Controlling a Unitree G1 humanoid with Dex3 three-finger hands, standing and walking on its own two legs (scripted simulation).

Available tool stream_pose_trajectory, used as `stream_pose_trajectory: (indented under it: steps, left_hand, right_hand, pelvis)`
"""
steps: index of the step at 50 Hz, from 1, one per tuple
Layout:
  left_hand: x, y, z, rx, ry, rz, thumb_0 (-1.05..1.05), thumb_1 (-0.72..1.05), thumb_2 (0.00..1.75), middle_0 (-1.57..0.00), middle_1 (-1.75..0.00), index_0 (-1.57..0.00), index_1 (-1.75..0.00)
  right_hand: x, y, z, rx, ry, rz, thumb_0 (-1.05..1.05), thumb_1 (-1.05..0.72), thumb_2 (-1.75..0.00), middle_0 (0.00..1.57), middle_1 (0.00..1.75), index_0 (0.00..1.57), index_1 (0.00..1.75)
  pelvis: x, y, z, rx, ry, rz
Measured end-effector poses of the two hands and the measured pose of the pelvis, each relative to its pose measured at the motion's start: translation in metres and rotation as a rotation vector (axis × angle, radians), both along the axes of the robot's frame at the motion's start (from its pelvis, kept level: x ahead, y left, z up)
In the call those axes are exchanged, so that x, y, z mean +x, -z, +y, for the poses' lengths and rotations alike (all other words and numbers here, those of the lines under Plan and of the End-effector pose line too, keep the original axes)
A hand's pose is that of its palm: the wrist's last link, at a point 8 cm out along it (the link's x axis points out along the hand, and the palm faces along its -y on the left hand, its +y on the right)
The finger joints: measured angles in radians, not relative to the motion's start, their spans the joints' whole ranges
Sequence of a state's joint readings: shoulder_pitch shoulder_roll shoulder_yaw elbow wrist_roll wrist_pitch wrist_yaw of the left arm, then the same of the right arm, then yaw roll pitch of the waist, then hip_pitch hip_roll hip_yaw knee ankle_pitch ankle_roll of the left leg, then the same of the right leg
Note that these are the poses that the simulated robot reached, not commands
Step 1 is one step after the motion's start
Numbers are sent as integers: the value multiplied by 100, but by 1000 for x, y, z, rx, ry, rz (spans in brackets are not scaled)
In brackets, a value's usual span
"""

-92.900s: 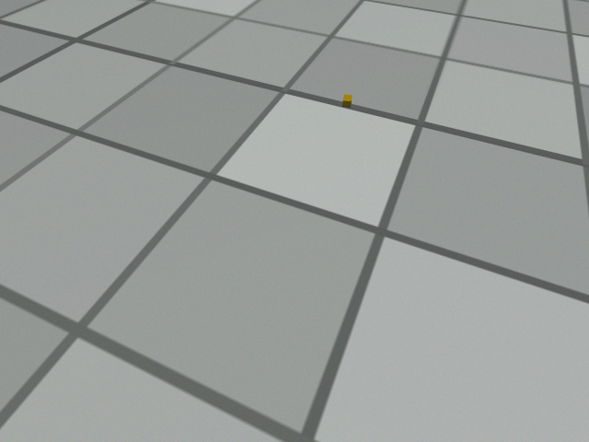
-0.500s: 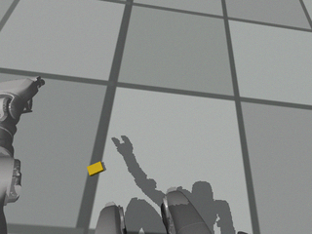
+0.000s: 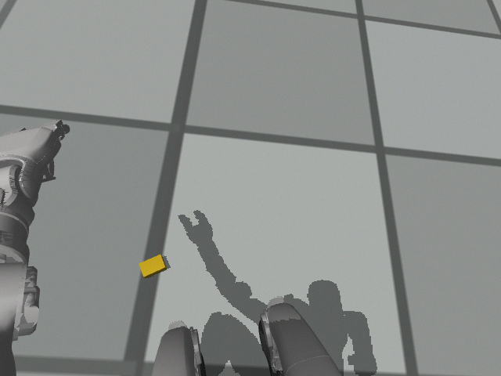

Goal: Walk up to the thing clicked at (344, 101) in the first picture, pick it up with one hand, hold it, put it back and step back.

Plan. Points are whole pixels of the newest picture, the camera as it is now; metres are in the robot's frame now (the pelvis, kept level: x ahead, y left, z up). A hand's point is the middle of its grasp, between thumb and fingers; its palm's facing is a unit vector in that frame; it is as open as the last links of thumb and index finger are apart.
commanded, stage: go down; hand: left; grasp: from above
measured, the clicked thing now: (153, 266) +0.43 +0.22 -0.65
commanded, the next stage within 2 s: home in 0.04 s
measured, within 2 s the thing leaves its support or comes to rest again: neither
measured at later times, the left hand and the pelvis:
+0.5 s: hand (79, 311) +0.25 +0.21 -0.03, palm faces -0.20 -0.78 -0.59, open 7.4 cm; pelvis +0.04 -0.01 +0.06, yaw +3 degrees
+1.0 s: hand (94, 356) +0.19 +0.18 +0.00, palm faces +0.14 -0.97 -0.21, open 7.4 cm; pelvis +0.04 -0.02 +0.05, yaw +5 degrees
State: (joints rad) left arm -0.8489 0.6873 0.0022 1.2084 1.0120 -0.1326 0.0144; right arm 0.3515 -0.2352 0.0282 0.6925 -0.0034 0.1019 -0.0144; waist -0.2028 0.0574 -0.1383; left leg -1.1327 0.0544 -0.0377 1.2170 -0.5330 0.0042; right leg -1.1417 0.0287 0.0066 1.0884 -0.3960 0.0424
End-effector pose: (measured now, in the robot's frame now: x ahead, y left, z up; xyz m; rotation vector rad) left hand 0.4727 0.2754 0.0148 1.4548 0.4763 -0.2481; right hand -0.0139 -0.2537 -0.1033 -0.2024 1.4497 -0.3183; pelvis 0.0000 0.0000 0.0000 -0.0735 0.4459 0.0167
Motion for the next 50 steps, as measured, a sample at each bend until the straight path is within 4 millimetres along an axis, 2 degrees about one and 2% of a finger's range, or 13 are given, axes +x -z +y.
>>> stream_pose_trajectory:
  steps: [5, 9, 18, 25, 33, 37, 41, 50]
  left_hand:
    - [-38, 11, -6, -124, -36, 15, 0, 90, 90, -21, -30, -21, -30]
    - [-81, 16, -11, -233, -107, 14, 0, 90, 90, -21, -30, -21, -30]
    - [-168, 11, -15, -413, -368, 7, 1, 89, 90, -22, -30, -21, -30]
    - [-227, 2, -32, -609, -548, 26, 1, 90, 90, -21, -30, -21, -30]
    - [-289, -2, -52, -815, -735, 51, 1, 90, 90, -21, -30, -21, -30]
    - [-307, -3, -53, -885, -818, 41, 1, 90, 90, -21, -30, -21, -30]
    - [-311, -4, -52, -948, -874, 21, 1, 90, 90, -21, -30, -21, -30]
    - [-302, -11, -52, -1047, -904, 10, 1, 91, 90, -20, -30, -20, -30]
  right_hand:
    - [11, -9, 4, 10, 12, -53, 0, -91, -90, 20, 30, 20, 30]
    - [36, -17, 6, 17, -9, -120, 1, -91, -90, 20, 30, 20, 30]
    - [123, -39, 2, 23, -117, -345, 1, -91, -90, 20, 30, 20, 30]
    - [188, -66, 2, 16, -193, -545, 1, -91, -90, 20, 30, 20, 30]
    - [245, -93, 12, 10, -279, -737, 1, -91, -90, 20, 30, 20, 30]
    - [259, -98, 19, 11, -319, -799, 1, -90, -90, 20, 30, 20, 30]
    - [262, -98, 24, 15, -338, -833, 1, -90, -90, 20, 30, 20, 30]
    - [237, -91, 22, 3, -312, -824, 1, -90, -90, 21, 30, 20, 30]
  pelvis:
    - [7, -11, 1, 6, 2, -40]
    - [14, -23, 1, 13, -5, -83]
    - [26, -46, -1, 32, -33, -185]
    - [36, -57, -6, 47, -44, -240]
    - [46, -57, -12, 54, -63, -257]
    - [47, -53, -14, 53, -72, -256]
    - [46, -49, -16, 51, -79, -256]
    - [42, -46, -17, 49, -80, -261]
